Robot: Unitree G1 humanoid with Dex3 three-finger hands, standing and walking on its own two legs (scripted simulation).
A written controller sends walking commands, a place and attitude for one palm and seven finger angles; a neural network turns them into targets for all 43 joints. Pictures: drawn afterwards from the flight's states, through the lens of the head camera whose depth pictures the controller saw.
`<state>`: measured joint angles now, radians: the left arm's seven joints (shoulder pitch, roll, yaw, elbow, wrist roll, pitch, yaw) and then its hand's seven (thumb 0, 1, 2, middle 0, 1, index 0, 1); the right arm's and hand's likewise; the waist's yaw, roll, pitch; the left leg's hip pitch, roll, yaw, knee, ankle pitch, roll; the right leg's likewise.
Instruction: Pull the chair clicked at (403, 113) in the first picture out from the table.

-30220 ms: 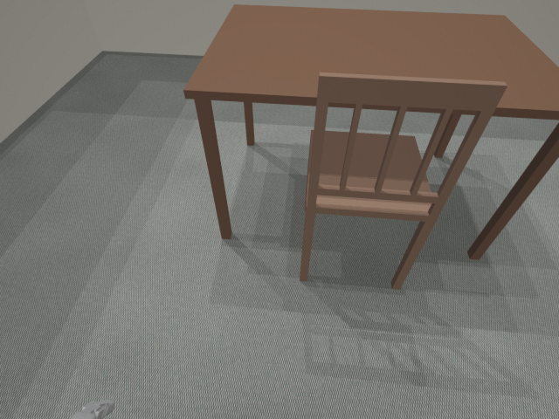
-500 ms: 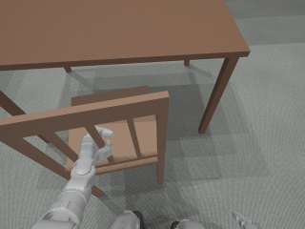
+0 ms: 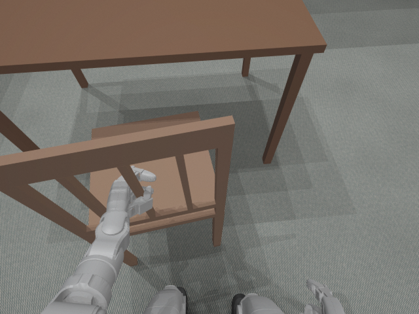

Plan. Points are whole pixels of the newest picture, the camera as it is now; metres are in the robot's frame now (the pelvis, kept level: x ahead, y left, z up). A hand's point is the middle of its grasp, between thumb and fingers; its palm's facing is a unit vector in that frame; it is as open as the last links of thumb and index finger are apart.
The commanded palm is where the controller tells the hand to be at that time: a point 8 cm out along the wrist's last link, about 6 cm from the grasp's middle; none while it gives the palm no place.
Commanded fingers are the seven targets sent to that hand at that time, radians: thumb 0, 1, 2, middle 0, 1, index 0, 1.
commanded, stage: step backward, pulling the chair out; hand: left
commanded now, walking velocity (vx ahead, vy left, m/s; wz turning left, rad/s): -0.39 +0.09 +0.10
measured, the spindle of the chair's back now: (140, 193) +0.36 +0.17 -0.08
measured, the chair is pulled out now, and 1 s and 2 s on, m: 0.25 0.48 0.57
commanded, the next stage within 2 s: stop walking, hand still on the chair in 0.98 s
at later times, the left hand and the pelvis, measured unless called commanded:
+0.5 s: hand (143, 248) +0.24 +0.14 -0.06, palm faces +0.08 -0.98 -0.20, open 4.9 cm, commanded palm +0.20 +0.18 -0.06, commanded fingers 0.00 0.90 0.90 -0.50 -1.45 -0.50 -1.45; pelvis -0.11 -0.02 +0.00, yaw -1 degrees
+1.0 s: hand out of the picture +0.11 +0.12 -0.06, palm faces +0.02 -0.98 -0.18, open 4.9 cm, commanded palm +0.09 +0.16 -0.06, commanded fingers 0.00 0.90 0.90 -0.50 -1.45 -0.50 -1.45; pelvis -0.22 -0.02 +0.00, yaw +2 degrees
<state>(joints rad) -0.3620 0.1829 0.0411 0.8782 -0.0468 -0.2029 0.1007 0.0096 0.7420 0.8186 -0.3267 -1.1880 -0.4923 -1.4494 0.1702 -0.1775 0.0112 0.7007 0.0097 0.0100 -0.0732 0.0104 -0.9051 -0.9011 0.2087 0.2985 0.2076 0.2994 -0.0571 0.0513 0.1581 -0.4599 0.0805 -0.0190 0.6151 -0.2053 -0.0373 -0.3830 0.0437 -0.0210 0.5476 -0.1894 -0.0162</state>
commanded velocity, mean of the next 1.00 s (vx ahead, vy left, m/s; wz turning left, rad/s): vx -0.35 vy -0.02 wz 0.07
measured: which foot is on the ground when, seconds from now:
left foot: up 0.00-0.12, down 0.14-0.50, up 0.52-0.76, down 0.78-1.00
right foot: down 0.00-0.20, up 0.22-0.40, down 0.42-1.00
